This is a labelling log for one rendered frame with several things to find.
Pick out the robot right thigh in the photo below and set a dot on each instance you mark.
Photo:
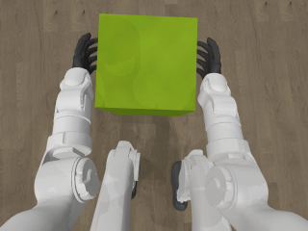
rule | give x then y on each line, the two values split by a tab
193	178

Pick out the carton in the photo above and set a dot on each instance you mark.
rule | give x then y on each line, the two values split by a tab
146	65

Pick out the right robot foot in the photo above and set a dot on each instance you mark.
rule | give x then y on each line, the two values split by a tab
175	170

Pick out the robot left hand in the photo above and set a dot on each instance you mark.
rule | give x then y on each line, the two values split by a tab
82	53

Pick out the robot right hand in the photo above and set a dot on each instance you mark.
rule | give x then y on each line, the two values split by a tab
212	58

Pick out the left robot upper arm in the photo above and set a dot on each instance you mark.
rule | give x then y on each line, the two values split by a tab
63	188

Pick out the left robot forearm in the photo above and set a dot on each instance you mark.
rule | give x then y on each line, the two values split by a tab
72	119

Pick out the right robot forearm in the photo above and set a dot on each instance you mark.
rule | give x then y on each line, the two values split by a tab
226	144

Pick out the right robot upper arm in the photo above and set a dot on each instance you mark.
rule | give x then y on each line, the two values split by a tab
241	194

